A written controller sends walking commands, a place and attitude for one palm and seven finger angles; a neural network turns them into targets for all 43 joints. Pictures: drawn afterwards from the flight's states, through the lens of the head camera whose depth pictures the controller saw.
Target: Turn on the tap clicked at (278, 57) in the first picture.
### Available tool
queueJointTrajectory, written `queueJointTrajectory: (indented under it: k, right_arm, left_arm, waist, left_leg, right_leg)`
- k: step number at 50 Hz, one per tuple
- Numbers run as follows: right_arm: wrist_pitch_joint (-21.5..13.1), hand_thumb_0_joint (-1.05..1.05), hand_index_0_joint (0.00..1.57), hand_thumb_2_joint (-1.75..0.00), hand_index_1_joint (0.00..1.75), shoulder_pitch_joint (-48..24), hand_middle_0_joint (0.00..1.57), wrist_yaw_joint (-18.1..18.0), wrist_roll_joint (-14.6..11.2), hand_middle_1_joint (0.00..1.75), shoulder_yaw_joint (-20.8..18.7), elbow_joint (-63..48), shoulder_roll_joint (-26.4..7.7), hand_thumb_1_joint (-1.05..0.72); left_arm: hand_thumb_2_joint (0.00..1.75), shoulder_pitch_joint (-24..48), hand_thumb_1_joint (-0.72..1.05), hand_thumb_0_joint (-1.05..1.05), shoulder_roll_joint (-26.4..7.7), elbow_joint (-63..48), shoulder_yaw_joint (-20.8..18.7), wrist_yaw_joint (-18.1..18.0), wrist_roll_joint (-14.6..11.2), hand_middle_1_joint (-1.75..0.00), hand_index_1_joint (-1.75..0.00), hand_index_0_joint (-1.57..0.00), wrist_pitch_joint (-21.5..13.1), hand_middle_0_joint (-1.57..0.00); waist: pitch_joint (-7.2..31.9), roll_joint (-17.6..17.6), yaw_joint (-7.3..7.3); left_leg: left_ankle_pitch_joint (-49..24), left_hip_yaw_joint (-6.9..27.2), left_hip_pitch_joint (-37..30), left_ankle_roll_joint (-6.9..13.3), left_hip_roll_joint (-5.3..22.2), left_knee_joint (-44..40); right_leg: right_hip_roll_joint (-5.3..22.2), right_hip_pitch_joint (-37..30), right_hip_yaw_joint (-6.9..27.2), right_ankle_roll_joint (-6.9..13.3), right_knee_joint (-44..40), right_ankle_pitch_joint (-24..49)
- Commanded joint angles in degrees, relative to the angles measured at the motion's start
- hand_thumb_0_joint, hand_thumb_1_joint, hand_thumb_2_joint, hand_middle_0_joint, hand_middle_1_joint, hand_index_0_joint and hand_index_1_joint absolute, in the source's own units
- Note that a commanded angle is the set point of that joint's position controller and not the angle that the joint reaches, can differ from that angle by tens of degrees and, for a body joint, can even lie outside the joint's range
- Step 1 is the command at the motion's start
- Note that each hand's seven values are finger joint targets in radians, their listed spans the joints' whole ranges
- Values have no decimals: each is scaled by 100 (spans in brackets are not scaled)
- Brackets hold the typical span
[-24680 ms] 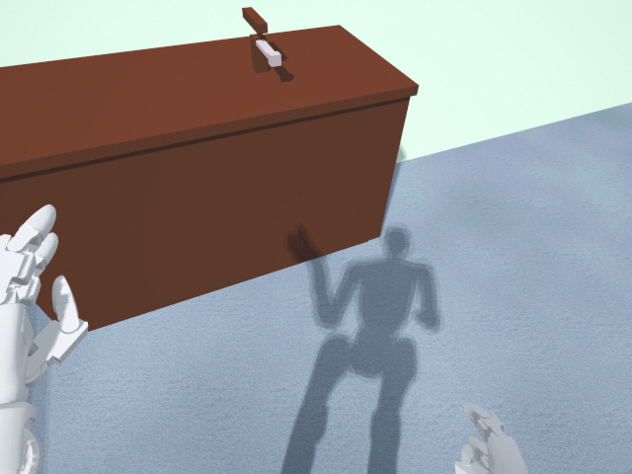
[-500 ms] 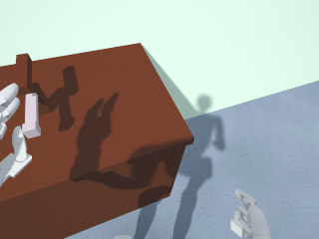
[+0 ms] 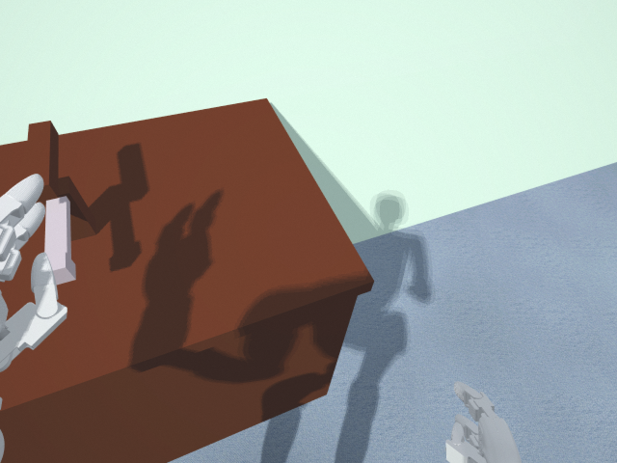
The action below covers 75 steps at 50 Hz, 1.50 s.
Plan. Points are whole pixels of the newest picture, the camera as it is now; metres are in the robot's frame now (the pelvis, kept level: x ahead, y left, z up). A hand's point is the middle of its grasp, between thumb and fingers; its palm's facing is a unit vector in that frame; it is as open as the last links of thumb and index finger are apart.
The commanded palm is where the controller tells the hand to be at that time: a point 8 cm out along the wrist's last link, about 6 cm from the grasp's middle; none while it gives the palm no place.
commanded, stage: shuffle to correct the standing spot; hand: left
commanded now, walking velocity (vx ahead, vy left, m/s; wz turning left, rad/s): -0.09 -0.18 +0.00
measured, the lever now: (58, 269) +0.31 +0.33 +0.07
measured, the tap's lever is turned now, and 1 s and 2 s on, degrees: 0 0 0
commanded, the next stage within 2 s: none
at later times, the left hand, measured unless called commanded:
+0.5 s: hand (58, 325) +0.20 +0.23 +0.18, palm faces +0.31 -0.84 -0.45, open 7.4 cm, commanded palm +0.15 +0.27 +0.18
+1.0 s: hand (53, 331) +0.20 +0.23 +0.17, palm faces +0.32 -0.85 -0.42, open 7.4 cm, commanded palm +0.15 +0.28 +0.18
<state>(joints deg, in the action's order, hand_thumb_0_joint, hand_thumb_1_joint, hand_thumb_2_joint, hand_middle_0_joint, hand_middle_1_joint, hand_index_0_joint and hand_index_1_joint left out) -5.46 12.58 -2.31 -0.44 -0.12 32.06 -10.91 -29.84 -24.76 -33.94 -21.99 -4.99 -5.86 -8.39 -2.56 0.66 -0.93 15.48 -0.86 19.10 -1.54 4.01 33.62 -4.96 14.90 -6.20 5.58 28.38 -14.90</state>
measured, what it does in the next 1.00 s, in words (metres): stands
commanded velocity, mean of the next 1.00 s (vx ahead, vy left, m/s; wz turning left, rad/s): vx -0.15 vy -0.18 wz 0.00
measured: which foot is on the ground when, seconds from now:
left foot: down 0.00-1.00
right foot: down 0.00-1.00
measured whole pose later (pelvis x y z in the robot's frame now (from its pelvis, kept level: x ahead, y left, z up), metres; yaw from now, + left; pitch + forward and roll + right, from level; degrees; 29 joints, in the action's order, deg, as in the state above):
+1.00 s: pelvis -0.01 -0.01 +0.00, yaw +1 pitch +1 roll -1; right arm -5.4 12.7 -2.6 -0.7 0.3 31.6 -11.3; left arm -30.8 -24.4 -34.2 -21.4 -6.0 -6.1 -7.9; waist -1.8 0.0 -0.7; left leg 14.2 -0.8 19.8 -1.5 4.3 33.2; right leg -4.8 15.6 -7.1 6.1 28.6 -14.3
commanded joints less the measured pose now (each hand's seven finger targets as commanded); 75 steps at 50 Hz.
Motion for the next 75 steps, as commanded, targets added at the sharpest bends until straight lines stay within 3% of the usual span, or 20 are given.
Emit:
queueJointTrajectory:
  k: [1, 7, 11, 16, 19, 22, 25, 26, 31, 36, 39, 42, 46, 50, 57, 63, 66, 69, 71, 75]
  right_arm:
    - [-242, 0, 20, -90, 30, -413, 20, -119, -56, 30, -332, -814, -746, -90]
    - [-216, 0, 20, -90, 30, -440, 20, -97, -44, 30, -303, -825, -774, -90]
    - [-263, 0, 20, -90, 30, -394, 20, -94, -74, 30, -354, -894, -770, -90]
    - [-303, 0, 20, -90, 30, -333, 20, -111, -36, 30, -361, -831, -709, -90]
    - [-274, 0, 20, -90, 30, -268, 20, -100, -52, 30, -389, -856, -735, -90]
    - [-222, 0, 20, -90, 30, -285, 20, -103, -74, 30, -333, -853, -682, -90]
    - [-261, 0, 20, -90, 30, -348, 20, -129, -89, 30, -290, -878, -677, -90]
    - [-272, 0, 20, -90, 30, -456, 20, -151, -93, 30, -269, -865, -696, -90]
    - [-279, 0, 20, -90, 30, -497, 20, -160, -47, 30, -235, -833, -757, -90]
    - [-317, 0, 20, -90, 30, -403, 20, -78, -48, 30, -288, -878, -775, -90]
    - [-324, 0, 20, -90, 30, -308, 20, -37, -36, 30, -309, -896, -789, -90]
    - [-278, 0, 20, -90, 30, -279, 20, -25, -47, 30, -280, -882, -755, -90]
    - [-267, 0, 20, -90, 30, -292, 20, -79, -98, 30, -304, -874, -731, -90]
    - [-248, 0, 20, -90, 30, -361, 20, -114, -75, 30, -260, -849, -726, -90]
    - [-225, 0, 20, -90, 30, -455, 20, -95, -38, 30, -220, -812, -764, -90]
    - [-227, 0, 20, -90, 30, -379, 20, -57, -51, 30, -307, -922, -765, -90]
    - [-242, 0, 20, -90, 30, -375, 20, -81, -64, 30, -311, -867, -708, -90]
    - [-236, 0, 20, -90, 30, -337, 20, -106, -26, 30, -331, -803, -675, -90]
    - [-263, 0, 20, -90, 30, -355, 20, -129, -32, 30, -358, -736, -643, -90]
    - [-268, 0, 20, -90, 30, -372, 20, -129, -45, 30, -357, -758, -632, -90]
  left_arm:
    - [90, 226, 90, 0, -959, -1044, -798, -190, -59, -30, -30, -20, -291, -20]
    - [90, 458, 90, 0, -793, -1052, -571, -178, 17, -30, -30, -20, -331, -20]
    - [90, 407, 90, 0, -906, -1310, -674, -175, 27, -30, -30, -20, -359, -20]
    - [90, 221, 90, 0, -981, -1215, -884, -166, 33, -30, -30, -20, -538, -20]
    - [90, 8, 90, 0, -910, -1037, -883, -149, -23, -30, -30, -20, -513, -20]
    - [90, -58, 90, 0, -862, -929, -816, -184, -84, -30, -30, -20, -407, -20]
    - [90, 106, 90, 0, -909, -1064, -775, -244, -78, -30, -30, -20, -363, -20]
    - [90, 210, 90, 0, -970, -1172, -782, -274, -69, -30, -30, -20, -349, -20]
    - [90, 651, 90, 0, -880, -1161, -622, -285, 60, -30, -30, -20, -327, -20]
    - [90, 508, 90, 0, -846, -1153, -593, -240, 103, -30, -30, -20, -326, -20]
    - [90, 283, 90, 0, -806, -1134, -591, -178, 64, -30, -30, -20, -362, -20]
    - [90, 84, 90, 0, -778, -1061, -612, -173, -3, -30, -30, -20, -320, -20]
    - [90, 108, 90, 0, -935, -1138, -750, -246, -70, -30, -30, -20, -265, -20]
    - [90, 299, 90, 0, -878, -1040, -661, -285, -62, -30, -30, -20, -231, -20]
    - [90, 575, 90, 0, -745, -1080, -460, -284, 45, -30, -30, -20, -254, -20]
    - [90, 261, 90, 0, -929, -1297, -680, -240, 30, -30, -30, -20, -293, -20]
    - [90, 141, 90, 0, -1015, -1300, -837, -237, 11, -30, -30, -20, -382, -20]
    - [90, 50, 90, 0, -1014, -1164, -959, -248, 7, -30, -30, -20, -521, -20]
    - [90, -28, 90, 0, -1050, -1124, -1059, -279, 10, -30, -30, -20, -597, -20]
    - [90, -148, 90, 0, -966, -940, -1018, -282, 10, -30, -30, -20, -648, -20]
  waist:
    - [787, -322, 34]
    - [817, -715, 69]
    - [992, -655, 95]
    - [1110, -455, 75]
    - [1211, -153, 72]
    - [1052, 174, 37]
    - [736, 279, 60]
    - [667, 30, 65]
    - [368, -644, 50]
    - [732, -887, 105]
    - [941, -735, 125]
    - [995, -470, 80]
    - [850, -196, 15]
    - [619, -97, 8]
    - [712, -736, 48]
    - [1072, -623, 104]
    - [1132, -485, 63]
    - [1184, -193, 42]
    - [1239, -75, 18]
    - [1106, 234, 45]
  left_leg:
    - [-643, 498, -538, 324, 409, -298]
    - [-1091, 777, -396, 436, 696, -691]
    - [-2041, 666, -644, 365, 690, -390]
    - [-2261, 550, -624, 316, 619, -95]
    - [-1130, 407, -508, 290, 420, 57]
    - [35, 247, -416, 263, 187, 149]
    - [428, 172, -507, 271, 103, 191]
    - [310, 229, -639, 295, 171, -49]
    - [499, 807, -163, 497, 667, -972]
    - [-821, 906, -201, 480, 831, -954]
    - [-1276, 818, -234, 418, 801, -707]
    - [-743, 633, -230, 342, 607, -545]
    - [148, 360, -492, 251, 254, -136]
    - [356, 453, -427, 313, 320, -282]
    - [-636, 900, -269, 440, 713, -950]
    - [-2314, 706, -565, 355, 755, -419]
    - [-2373, 519, -649, 271, 610, -116]
    - [-1811, 397, -497, 258, 470, 118]
    - [-1497, 323, -496, 208, 327, 259]
    - [-322, 209, -429, 250, 159, 187]
  right_leg:
    - [1190, 59, 1108, -143, -642, 988]
    - [895, -358, 810, -407, -476, 1047]
    - [1058, -448, 882, -359, -426, 1992]
    - [1240, -414, 928, -351, -392, 2607]
    - [1382, -279, 1094, -341, -511, 2035]
    - [1568, 120, 1384, -221, -859, 751]
    - [1667, 574, 1562, -146, -1167, -331]
    - [1614, 648, 1504, -90, -1119, -351]
    - [1006, 278, 1038, -473, -804, -389]
    - [864, -389, 784, -466, -500, 772]
    - [927, -546, 787, -409, -490, 1107]
    - [1050, -412, 876, -262, -617, 905]
    - [1420, 249, 1362, 2, -976, 253]
    - [1345, 458, 1287, -111, -1026, -281]
    - [885, -262, 760, -371, -562, 615]
    - [1064, -589, 761, -358, -462, 2038]
    - [1288, -443, 867, -258, -438, 2613]
    - [1463, -329, 945, -329, -464, 2741]
    - [1649, -238, 1078, -207, -479, 2957]
    - [1755, 98, 1226, -355, -743, 1675]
